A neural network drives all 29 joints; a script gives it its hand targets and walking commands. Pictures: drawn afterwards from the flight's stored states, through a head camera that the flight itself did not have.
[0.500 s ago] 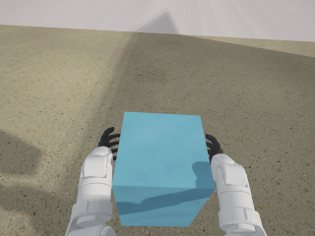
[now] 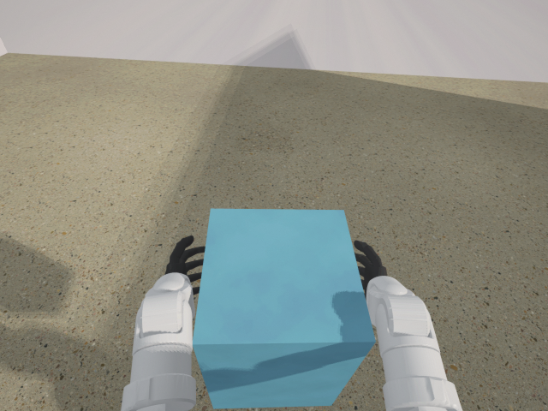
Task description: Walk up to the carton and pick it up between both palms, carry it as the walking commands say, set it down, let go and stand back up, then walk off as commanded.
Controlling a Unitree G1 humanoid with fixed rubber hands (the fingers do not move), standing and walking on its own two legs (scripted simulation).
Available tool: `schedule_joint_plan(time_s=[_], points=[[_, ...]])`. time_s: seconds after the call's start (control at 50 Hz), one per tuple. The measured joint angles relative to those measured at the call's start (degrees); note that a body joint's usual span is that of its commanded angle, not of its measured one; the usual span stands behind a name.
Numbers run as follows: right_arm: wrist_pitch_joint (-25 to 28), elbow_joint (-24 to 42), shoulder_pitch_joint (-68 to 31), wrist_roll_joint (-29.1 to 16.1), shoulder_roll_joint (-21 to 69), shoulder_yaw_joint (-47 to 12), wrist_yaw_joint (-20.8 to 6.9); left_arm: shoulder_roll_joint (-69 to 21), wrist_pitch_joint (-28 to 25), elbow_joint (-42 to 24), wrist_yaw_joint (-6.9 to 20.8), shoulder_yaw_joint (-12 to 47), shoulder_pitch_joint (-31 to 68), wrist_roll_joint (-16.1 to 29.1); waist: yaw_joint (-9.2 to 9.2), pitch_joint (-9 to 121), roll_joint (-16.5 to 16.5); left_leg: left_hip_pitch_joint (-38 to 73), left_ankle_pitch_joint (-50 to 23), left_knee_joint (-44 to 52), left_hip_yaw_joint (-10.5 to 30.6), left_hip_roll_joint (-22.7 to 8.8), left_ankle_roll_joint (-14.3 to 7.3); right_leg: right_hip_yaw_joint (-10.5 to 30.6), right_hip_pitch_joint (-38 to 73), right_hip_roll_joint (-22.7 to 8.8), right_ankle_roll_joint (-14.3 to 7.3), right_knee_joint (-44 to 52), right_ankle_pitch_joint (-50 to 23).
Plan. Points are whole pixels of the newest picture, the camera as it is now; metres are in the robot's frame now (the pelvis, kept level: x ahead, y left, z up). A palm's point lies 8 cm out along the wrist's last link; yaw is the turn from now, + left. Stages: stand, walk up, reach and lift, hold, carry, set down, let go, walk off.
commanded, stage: hold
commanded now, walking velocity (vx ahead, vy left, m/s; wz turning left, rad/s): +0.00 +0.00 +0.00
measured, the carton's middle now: (275, 314) +0.28 +0.01 -0.01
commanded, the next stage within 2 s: carry in 0.82 s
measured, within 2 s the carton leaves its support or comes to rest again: neither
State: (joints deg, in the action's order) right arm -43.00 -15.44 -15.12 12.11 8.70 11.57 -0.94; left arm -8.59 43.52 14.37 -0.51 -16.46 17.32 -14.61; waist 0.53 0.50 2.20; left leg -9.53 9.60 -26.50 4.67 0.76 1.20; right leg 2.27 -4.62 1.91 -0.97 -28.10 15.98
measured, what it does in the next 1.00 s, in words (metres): stands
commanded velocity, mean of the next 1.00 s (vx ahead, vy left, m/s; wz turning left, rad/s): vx -0.06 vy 0.00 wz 0.13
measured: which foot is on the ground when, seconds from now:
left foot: down 0.00-1.00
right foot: down 0.00-1.00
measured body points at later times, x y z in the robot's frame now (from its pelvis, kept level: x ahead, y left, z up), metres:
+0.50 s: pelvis +0.00 +0.00 +0.00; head -0.05 +0.01 +0.45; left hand +0.31 +0.15 +0.05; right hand +0.29 -0.15 +0.04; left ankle +0.06 +0.13 -0.74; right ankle +0.00 -0.11 -0.74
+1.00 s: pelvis -0.01 -0.01 -0.01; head -0.05 -0.01 +0.44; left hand +0.29 +0.16 +0.06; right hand +0.29 -0.14 +0.05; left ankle +0.06 +0.13 -0.74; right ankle +0.00 -0.11 -0.74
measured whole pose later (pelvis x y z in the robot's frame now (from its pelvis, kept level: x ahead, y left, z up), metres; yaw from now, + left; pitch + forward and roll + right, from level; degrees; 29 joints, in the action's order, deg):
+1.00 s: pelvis -0.01 -0.01 -0.01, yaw +0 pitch -5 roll +1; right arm -49.2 -5.6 -14.9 11.8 8.6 9.6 -1.3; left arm -8.9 49.1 4.5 -1.9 -14.8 16.1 -11.3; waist -1.2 0.5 0.7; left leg -15.1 9.5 -29.5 4.7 0.7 1.7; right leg 1.9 -11.5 2.0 -0.9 -33.9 17.4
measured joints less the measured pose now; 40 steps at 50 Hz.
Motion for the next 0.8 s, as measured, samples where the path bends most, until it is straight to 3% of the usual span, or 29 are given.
schedule_joint_plan(time_s=[0.8], points=[[-0.2, 0.8, 1.7, 0.0, -0.3, -0.8, -0.4, -0.4, 0.7, -0.9, 0.0, 0.6, -1.2, 0.0, 0.01, 0.0, -0.1, 0.5, -0.1, 0.3, 0.0, 0.0, 0.0, 0.0, 0.4, 0.0, -0.1, 0.1, 0.0]])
